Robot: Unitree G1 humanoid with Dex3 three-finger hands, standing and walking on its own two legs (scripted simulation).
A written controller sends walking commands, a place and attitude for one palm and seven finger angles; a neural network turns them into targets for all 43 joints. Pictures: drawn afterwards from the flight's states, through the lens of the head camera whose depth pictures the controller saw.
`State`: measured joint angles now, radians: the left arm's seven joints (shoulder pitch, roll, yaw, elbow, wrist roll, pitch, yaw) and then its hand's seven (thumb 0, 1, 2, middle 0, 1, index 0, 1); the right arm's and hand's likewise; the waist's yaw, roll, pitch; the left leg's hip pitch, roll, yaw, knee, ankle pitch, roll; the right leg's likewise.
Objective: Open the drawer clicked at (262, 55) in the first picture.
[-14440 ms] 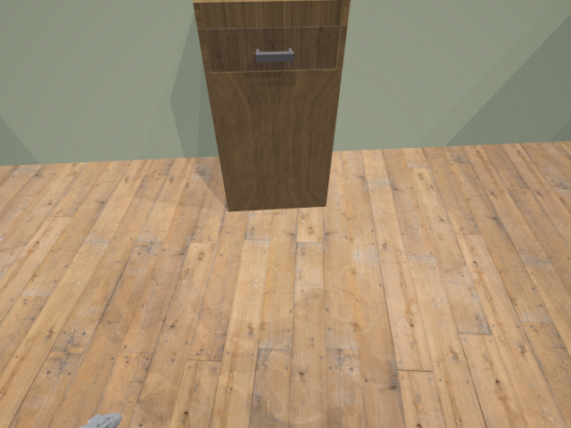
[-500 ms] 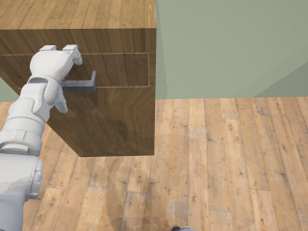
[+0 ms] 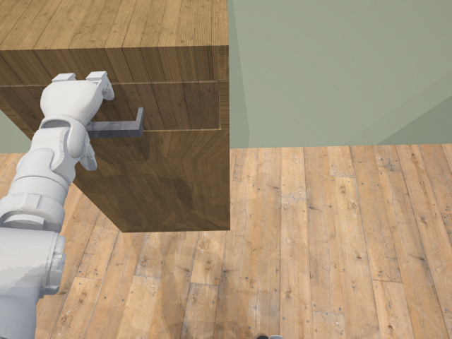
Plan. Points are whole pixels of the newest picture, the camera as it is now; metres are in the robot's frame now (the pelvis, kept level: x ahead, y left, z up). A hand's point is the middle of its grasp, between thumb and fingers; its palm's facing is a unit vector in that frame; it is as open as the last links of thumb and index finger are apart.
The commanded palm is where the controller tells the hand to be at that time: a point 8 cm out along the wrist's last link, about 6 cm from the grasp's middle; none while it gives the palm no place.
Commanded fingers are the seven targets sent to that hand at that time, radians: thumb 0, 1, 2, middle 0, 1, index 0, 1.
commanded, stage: move the hooked fingers above the handle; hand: left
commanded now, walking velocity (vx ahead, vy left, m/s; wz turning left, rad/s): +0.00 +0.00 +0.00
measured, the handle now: (113, 121) +0.54 +0.24 +0.03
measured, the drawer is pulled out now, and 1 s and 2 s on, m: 0.00 0.00 0.00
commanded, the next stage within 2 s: none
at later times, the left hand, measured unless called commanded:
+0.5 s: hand (90, 122) +0.48 +0.25 +0.09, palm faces -0.07 +0.03 -1.00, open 13.7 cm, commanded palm +0.47 +0.24 +0.14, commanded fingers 0.00 -0.50 0.30 -0.30 -1.20 -0.30 -1.20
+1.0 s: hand (104, 109) +0.50 +0.22 +0.10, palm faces -0.02 +0.02 -1.00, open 13.6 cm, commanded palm +0.47 +0.25 +0.14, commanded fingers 0.00 -0.50 0.30 -0.30 -1.20 -0.30 -1.20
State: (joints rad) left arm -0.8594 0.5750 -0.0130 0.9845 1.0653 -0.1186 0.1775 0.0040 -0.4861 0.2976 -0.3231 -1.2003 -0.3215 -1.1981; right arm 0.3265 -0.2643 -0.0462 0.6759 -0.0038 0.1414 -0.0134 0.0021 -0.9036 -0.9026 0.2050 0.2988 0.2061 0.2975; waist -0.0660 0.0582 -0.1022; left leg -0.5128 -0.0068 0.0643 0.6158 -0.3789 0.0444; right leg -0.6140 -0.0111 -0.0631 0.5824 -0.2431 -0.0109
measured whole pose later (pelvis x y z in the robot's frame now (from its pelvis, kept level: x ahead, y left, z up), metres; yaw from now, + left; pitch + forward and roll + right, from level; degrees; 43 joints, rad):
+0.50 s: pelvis -0.01 -0.01 +0.00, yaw -1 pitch +16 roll +0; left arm -0.89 0.60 -0.02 1.05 1.06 -0.08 0.15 0.00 -0.48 0.30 -0.32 -1.20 -0.33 -1.21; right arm 0.35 -0.28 -0.04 0.68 0.01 0.14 -0.03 0.00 -0.90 -0.90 0.20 0.30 0.20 0.30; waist -0.08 0.07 -0.10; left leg -0.52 0.00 0.08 0.61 -0.37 0.04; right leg -0.63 0.00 -0.05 0.58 -0.23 -0.02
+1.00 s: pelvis -0.01 +0.00 +0.00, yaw -1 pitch +16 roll +0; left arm -0.99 0.57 -0.03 1.11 1.08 -0.07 0.17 0.00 -0.49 0.30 -0.36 -1.23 -0.33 -1.26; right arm 0.32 -0.28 -0.02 0.67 0.02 0.13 -0.04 0.00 -0.90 -0.90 0.20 0.30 0.21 0.30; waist -0.10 0.06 -0.11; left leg -0.54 0.00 0.09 0.63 -0.37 0.04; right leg -0.65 0.00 -0.04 0.60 -0.23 -0.01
